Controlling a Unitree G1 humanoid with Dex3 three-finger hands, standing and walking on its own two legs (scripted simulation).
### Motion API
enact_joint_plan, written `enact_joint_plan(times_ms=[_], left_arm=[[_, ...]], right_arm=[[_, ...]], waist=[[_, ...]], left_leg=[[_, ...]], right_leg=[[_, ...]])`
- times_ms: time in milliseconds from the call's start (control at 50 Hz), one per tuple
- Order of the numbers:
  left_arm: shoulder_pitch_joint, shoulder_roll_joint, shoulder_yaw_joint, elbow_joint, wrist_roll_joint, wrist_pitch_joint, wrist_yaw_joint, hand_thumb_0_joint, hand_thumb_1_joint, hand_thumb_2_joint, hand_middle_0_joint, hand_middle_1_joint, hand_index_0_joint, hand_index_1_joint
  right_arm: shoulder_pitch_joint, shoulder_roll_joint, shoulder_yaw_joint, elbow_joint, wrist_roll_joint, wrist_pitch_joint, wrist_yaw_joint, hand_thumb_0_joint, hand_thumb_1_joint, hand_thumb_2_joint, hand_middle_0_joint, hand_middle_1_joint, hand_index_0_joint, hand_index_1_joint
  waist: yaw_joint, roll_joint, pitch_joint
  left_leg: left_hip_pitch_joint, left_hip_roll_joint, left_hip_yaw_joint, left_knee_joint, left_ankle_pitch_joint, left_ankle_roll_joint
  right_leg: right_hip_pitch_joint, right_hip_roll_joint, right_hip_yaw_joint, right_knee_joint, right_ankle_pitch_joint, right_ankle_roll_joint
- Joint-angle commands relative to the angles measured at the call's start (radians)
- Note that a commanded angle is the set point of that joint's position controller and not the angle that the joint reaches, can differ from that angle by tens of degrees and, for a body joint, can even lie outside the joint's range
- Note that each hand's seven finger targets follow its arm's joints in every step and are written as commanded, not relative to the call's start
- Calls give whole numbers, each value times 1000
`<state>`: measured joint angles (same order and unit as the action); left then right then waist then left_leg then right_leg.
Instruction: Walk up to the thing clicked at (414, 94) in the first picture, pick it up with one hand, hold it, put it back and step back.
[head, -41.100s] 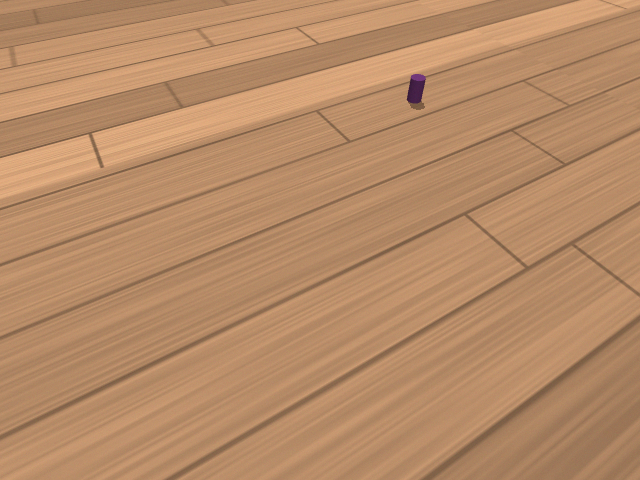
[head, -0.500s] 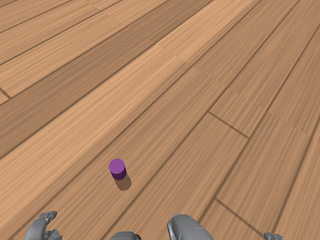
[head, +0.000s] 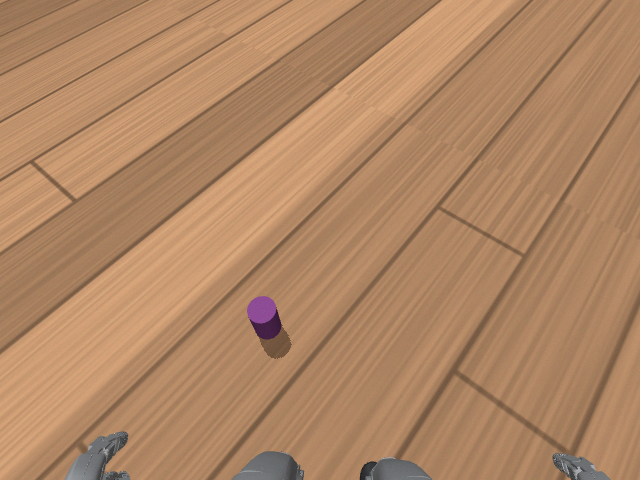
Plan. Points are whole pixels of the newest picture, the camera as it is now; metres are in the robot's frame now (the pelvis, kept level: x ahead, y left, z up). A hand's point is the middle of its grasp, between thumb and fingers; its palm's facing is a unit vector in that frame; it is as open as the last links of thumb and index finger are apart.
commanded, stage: step back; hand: left
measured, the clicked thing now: (265, 318) +0.57 +0.21 -0.70
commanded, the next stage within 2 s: none
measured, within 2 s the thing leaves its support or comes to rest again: neither
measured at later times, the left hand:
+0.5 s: hand out of the picture -0.07 +0.28 -0.17, palm faces -0.05 -0.92 -0.39, open 7.4 cm
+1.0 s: hand out of the picture -0.18 +0.24 -0.15, palm faces +0.02 -0.93 -0.36, open 7.3 cm
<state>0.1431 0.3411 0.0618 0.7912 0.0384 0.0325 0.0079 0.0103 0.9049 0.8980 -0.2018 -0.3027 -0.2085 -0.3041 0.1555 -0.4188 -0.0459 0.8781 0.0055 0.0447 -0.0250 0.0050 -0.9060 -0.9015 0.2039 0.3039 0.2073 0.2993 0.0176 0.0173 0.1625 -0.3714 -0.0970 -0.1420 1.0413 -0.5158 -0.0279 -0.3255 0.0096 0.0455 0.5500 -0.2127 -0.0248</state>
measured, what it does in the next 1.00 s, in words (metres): walks backwards: left foot, then right foot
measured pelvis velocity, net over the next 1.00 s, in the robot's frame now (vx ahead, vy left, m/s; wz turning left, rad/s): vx -0.32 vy -0.03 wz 0.05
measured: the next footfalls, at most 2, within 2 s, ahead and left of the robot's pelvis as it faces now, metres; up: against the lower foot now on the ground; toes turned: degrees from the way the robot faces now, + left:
left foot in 0.10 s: -0.02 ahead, +0.13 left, +0.00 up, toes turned -1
right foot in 0.54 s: -0.16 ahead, -0.14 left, +0.00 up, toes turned +0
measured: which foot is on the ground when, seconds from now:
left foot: up 0.00-0.08, down 0.10-0.58, up 0.60-0.88, down 0.90-1.00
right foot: down 0.00-0.14, up 0.16-0.52, down 0.54-0.92, up 0.94-1.00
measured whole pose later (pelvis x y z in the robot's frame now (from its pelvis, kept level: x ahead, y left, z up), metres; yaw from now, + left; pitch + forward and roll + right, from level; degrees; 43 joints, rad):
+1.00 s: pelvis -0.32 -0.03 -0.01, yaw +3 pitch -3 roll +0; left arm 0.09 0.39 0.07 0.77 0.02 0.09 0.01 0.01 0.91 0.90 -0.20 -0.30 -0.21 -0.30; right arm 0.24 -0.35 -0.03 0.88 -0.04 0.03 -0.01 0.01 -0.90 -0.90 0.21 0.30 0.21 0.30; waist -0.02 -0.05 0.19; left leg -0.26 -0.03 -0.04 0.65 -0.33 0.02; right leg -0.48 0.04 0.07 0.96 -0.49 -0.02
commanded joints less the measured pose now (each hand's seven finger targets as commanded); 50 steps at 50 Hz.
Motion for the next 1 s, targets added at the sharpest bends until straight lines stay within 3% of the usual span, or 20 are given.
enact_joint_plan(times_ms=[0,80,120,140,160,220,380,480,520,540,560,580,660,720,840,860,880,920,940,980], left_arm=[[44,240,77,-87,-4,-7,24,0,900,900,-200,-300,-200,-300],[-7,255,66,-111,-22,17,10,0,900,900,-200,-300,-200,-300],[-26,202,57,-127,-28,15,10,0,900,900,-200,-300,-200,-300],[-91,243,79,-126,-11,15,25,0,900,900,-200,-300,-200,-300],[-85,262,83,-115,-7,15,25,0,900,900,-200,-300,-200,-300],[70,231,82,-50,-31,19,12,0,900,900,-200,-300,-200,-300],[42,215,75,-69,-17,2,8,0,900,900,-200,-300,-200,-300],[176,213,78,5,-12,-4,-4,0,900,900,-200,-300,-200,-300],[229,232,87,41,-2,-7,-6,0,900,900,-200,-300,-200,-300],[210,295,106,25,13,-10,-8,0,900,900,-200,-300,-200,-300],[134,394,124,-18,8,-5,-11,0,900,900,-200,-300,-200,-300],[47,450,131,-59,17,-5,-6,0,900,900,-200,-300,-200,-300],[-127,272,98,-98,6,-11,6,0,900,900,-200,-300,-200,-300],[6,253,89,-86,15,-12,12,0,900,900,-200,-300,-200,-300],[35,250,84,-102,-9,17,21,0,900,900,-200,-300,-200,-300],[14,255,75,-110,-16,27,15,0,900,900,-200,-300,-200,-300],[32,221,61,-122,-18,33,11,0,900,900,-200,-300,-200,-300],[-50,229,73,-139,-24,35,20,0,900,900,-200,-300,-200,-300],[-78,261,82,-135,-15,34,23,0,900,900,-200,-300,-200,-300],[-28,245,86,-91,-26,37,11,0,900,900,-200,-300,-200,-300]], right_arm=[[39,-131,-34,-77,-6,-34,-12,0,-900,-900,200,300,200,300],[114,-153,-61,-40,-32,-41,-5,0,-900,-900,200,300,200,300],[57,-314,-95,-67,-53,-42,4,0,-900,-900,200,300,200,300],[32,-358,-103,-85,-45,-42,8,0,-900,-900,200,300,200,300],[-11,-327,-97,-88,-48,-50,3,0,-900,-900,200,300,200,300],[-113,-207,-64,-114,-48,-53,-5,0,-900,-900,200,300,200,300],[44,-203,-78,-113,-31,-49,-12,0,-900,-900,200,300,200,300],[-49,-246,-87,-155,-32,-26,-3,0,-900,-900,200,300,200,300],[-69,-225,-78,-156,-18,-13,1,0,-900,-900,200,300,200,300],[-59,-181,-68,-165,-11,-10,1,0,-900,-900,200,300,200,300],[-100,-142,-63,-182,-4,-13,-11,0,-900,-900,200,300,200,300],[-88,-196,-84,-164,-14,-8,-23,0,-900,-900,200,300,200,300],[76,-163,-64,-76,-3,-16,-10,0,-900,-900,200,300,200,300],[46,-149,-44,-94,-7,-32,-13,0,-900,-900,200,300,200,300],[128,-128,-50,-73,-30,-53,-14,0,-900,-900,200,300,200,300],[162,-136,-59,-55,-34,-54,-14,0,-900,-900,200,300,200,300],[150,-187,-74,-58,-45,-52,-14,0,-900,-900,200,300,200,300],[86,-367,-103,-95,-47,-44,-4,0,-900,-900,200,300,200,300],[22,-361,-108,-107,-49,-54,-14,0,-900,-900,200,300,200,300],[-25,-250,-72,-112,-58,-57,-19,0,-900,-900,200,300,200,300]], waist=[[23,-219,-259],[-28,-171,-253],[-39,200,-205],[-92,234,-162],[-69,189,-130],[43,98,-110],[-62,141,-209],[-6,201,-253],[23,147,-252],[15,-20,-212],[41,-280,-144],[51,-337,-76],[-66,-172,-55],[15,-188,-116],[12,-209,-268],[-6,-183,-269],[6,-80,-261],[-48,217,-210],[-38,214,-156],[6,101,-140]], left_leg=[[-65,69,77,-318,0,6],[184,76,111,-635,358,40],[228,420,-337,-727,470,198],[27,524,-430,-763,483,328],[-1,522,-426,-759,463,343],[95,319,-84,-676,587,211],[363,352,-74,-562,706,293],[187,338,-56,-516,541,227],[38,271,-27,-467,385,148],[-122,158,-10,-340,209,91],[-181,-17,70,-108,-40,37],[-90,21,2,107,-103,15],[-93,-31,-10,193,84,24],[-147,-9,29,35,47,9],[15,68,144,-585,188,30],[110,59,162,-698,338,34],[199,153,-2,-672,409,65],[85,511,-412,-708,574,319],[-26,565,-472,-733,566,366],[28,403,-182,-643,702,294]], right_leg=[[369,-224,199,-30,488,-186],[144,-163,158,59,278,-92],[-172,92,26,291,-258,-5],[-98,98,120,522,-456,14],[-99,77,162,641,-420,12],[-182,120,179,732,-260,-2],[-171,53,101,430,-314,76],[84,2,-10,27,-164,33],[217,3,-12,-124,-24,-6],[227,-120,221,-165,-110,-49],[23,-315,448,-271,-201,-180],[-213,-442,597,-347,-261,-286],[-113,-193,144,-192,-11,-138],[101,-184,148,-126,136,-145],[338,-220,132,103,422,-142],[253,-201,116,135,362,-116],[74,-148,100,176,180,-66],[-120,53,47,507,-433,11],[-87,18,154,659,-433,9],[-107,72,174,742,-339,5]])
